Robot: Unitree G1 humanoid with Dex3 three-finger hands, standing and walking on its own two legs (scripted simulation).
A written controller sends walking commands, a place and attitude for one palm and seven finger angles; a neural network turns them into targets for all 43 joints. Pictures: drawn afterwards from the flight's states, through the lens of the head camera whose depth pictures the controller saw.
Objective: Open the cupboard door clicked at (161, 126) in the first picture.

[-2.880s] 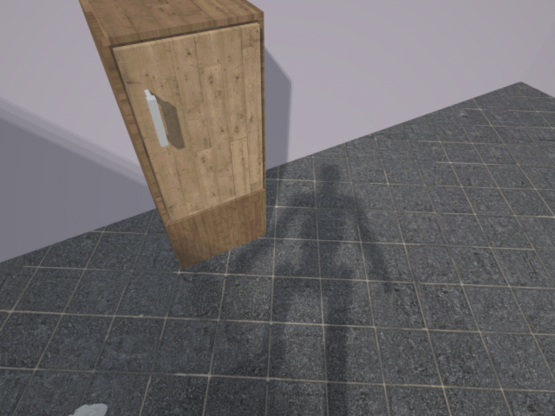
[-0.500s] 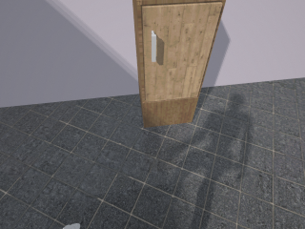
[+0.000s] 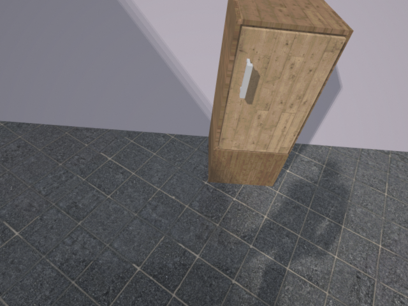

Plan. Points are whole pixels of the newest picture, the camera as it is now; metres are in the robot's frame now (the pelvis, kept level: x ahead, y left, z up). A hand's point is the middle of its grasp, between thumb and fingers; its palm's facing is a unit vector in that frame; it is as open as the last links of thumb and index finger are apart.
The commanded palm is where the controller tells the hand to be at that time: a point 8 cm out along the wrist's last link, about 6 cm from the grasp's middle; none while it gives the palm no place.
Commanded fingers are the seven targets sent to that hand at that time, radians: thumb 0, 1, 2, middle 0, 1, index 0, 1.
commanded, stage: take the last steps up to it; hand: left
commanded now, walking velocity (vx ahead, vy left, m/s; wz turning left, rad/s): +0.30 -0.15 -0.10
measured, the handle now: (245, 78) +0.89 -0.08 -0.01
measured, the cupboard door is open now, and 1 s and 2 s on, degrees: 0 0 0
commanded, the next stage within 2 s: come to a stop and stand still in 0.86 s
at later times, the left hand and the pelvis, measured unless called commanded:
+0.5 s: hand (167, 264) +0.25 +0.10 -0.17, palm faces -0.03 -0.98 -0.20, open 7.3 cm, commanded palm none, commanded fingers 0.00 0.90 0.90 -0.20 -0.30 -0.20 -0.30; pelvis +0.15 -0.08 -0.01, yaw -2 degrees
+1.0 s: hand (190, 223) +0.36 +0.06 -0.17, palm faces -0.03 -0.99 -0.13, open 7.3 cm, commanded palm none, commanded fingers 0.00 0.90 0.90 -0.20 -0.30 -0.20 -0.30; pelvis +0.33 -0.12 +0.01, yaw -4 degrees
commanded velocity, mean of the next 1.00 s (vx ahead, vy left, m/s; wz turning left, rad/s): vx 0.22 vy -0.13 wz -0.03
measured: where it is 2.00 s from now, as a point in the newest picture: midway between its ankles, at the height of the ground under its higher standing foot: (220, 296)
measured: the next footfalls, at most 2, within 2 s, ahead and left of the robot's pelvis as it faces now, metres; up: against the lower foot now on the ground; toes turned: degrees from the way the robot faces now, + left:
right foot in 0.36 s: +0.22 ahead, -0.19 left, +0.00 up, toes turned -11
left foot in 0.72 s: +0.34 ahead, +0.01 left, +0.00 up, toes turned +8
